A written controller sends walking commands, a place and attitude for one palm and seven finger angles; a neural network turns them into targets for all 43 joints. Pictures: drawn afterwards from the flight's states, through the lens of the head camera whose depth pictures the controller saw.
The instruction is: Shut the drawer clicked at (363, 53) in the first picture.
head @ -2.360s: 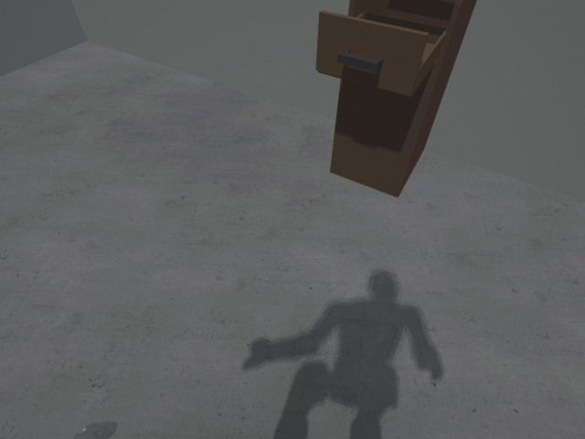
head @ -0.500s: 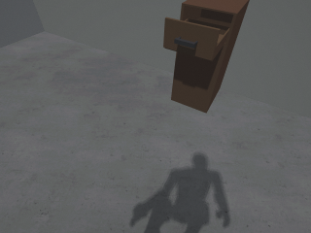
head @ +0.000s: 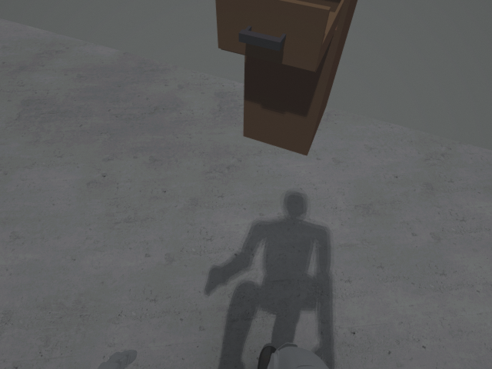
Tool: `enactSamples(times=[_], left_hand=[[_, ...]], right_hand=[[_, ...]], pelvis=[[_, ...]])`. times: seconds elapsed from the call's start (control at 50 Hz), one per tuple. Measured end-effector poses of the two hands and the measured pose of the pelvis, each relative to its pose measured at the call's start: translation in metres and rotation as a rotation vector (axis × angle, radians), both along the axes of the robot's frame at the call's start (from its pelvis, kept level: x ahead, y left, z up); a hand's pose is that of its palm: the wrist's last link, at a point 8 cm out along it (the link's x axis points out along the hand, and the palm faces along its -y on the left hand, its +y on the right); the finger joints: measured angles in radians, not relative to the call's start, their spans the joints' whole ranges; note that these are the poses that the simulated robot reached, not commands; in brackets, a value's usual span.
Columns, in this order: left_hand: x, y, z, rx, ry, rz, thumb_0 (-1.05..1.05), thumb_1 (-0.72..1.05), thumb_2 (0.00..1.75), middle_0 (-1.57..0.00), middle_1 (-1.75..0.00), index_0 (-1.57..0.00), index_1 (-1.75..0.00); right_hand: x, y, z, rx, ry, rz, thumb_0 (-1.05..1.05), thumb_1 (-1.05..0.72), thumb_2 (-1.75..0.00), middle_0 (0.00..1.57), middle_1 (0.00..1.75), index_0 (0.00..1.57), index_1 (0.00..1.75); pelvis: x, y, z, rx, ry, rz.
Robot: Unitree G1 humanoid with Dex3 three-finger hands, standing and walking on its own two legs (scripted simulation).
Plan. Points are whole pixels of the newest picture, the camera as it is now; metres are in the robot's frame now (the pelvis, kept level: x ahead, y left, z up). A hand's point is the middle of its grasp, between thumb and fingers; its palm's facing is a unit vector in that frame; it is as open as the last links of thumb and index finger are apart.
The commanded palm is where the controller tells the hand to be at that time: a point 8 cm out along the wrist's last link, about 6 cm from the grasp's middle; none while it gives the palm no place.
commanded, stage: walk to a spot facing it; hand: left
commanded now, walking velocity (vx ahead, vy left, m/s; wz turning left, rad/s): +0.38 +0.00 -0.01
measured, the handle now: (263, 36) +0.95 -0.03 +0.03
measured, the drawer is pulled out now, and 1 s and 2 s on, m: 0.30 0.30 0.30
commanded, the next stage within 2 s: turn to face it in 0.42 s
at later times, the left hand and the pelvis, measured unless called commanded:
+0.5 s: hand (141, 367) +0.14 +0.19 -0.17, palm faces +0.14 -0.98 -0.14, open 7.3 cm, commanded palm none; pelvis +0.22 +0.04 +0.01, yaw +1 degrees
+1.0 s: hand (169, 207) +0.47 +0.19 -0.14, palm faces -0.15 -0.95 -0.28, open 7.3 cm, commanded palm none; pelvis +0.34 +0.01 +0.01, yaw -11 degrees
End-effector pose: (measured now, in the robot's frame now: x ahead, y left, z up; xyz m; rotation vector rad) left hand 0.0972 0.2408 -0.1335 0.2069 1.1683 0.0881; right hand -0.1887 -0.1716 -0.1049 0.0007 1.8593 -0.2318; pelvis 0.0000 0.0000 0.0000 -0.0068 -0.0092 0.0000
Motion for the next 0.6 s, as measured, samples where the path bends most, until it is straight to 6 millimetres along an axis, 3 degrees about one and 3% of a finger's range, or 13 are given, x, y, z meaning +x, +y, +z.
enactSamples(times=[0.04, 0.1, 0.18, 0.24, 0.36, 0.5, 0.54, 0.6], left_hand=[[0.027, -0.004, -0.001, 0.012, -0.056, 0.005, 0.01, 0.93, 0.90, -0.20, -0.30, -0.20, -0.30], [0.043, -0.011, 0.004, 0.005, -0.061, 0.030, 0.00, 0.92, 0.90, -0.20, -0.30, -0.20, -0.30], [0.043, -0.022, 0.010, -0.009, 0.010, 0.048, 0.00, 0.92, 0.90, -0.20, -0.30, -0.20, -0.30], [0.040, -0.019, 0.013, -0.010, 0.069, 0.075, 0.00, 0.94, 0.90, -0.20, -0.30, -0.20, -0.30], [0.037, -0.014, 0.012, -0.050, 0.164, 0.146, 0.00, 0.93, 0.90, -0.20, -0.30, -0.20, -0.30], [0.038, 0.004, -0.004, -0.087, 0.326, 0.236, 0.00, 0.91, 0.90, -0.20, -0.30, -0.20, -0.30], [0.048, 0.011, -0.004, -0.086, 0.371, 0.222, 0.00, 0.91, 0.90, -0.20, -0.30, -0.20, -0.30], [0.082, 0.024, 0.001, -0.070, 0.375, 0.189, 0.00, 0.91, 0.90, -0.20, -0.30, -0.20, -0.30]], right_hand=[[0.028, -0.011, -0.011, 0.000, -0.014, 0.001, 0.01, -0.90, -0.90, 0.21, 0.30, 0.21, 0.30], [0.098, -0.033, -0.023, -0.028, -0.141, 0.030, 0.01, -0.91, -0.90, 0.21, 0.30, 0.21, 0.30], [0.216, -0.056, -0.024, -0.074, -0.392, 0.087, 0.01, -0.91, -0.90, 0.20, 0.30, 0.20, 0.30], [0.299, -0.062, -0.015, -0.090, -0.555, 0.120, 0.01, -0.91, -0.90, 0.20, 0.29, 0.20, 0.30], [0.425, -0.059, 0.005, -0.098, -0.717, 0.222, 0.01, -0.93, -0.90, 0.20, 0.29, 0.20, 0.30], [0.538, -0.016, 0.001, -0.084, -0.788, 0.331, 0.00, -0.92, -0.90, 0.20, 0.30, 0.20, 0.30], [0.550, -0.005, 0.000, -0.085, -0.801, 0.317, 0.00, -0.92, -0.90, 0.20, 0.30, 0.20, 0.30], [0.547, 0.007, 0.001, -0.080, -0.767, 0.268, 0.00, -0.91, -0.90, 0.20, 0.30, 0.20, 0.30]], pelvis=[[0.019, -0.006, -0.006, -0.003, -0.010, 0.001], [0.043, -0.011, 0.000, -0.013, -0.022, 0.009], [0.075, -0.012, 0.014, -0.015, -0.014, 0.008], [0.100, -0.010, 0.020, -0.017, -0.004, 0.008], [0.154, 0.004, 0.025, -0.022, 0.004, 0.021], [0.224, 0.036, 0.011, -0.027, -0.001, 0.022], [0.239, 0.043, 0.010, -0.012, -0.011, 0.002], [0.259, 0.048, 0.017, -0.002, -0.016, -0.023]])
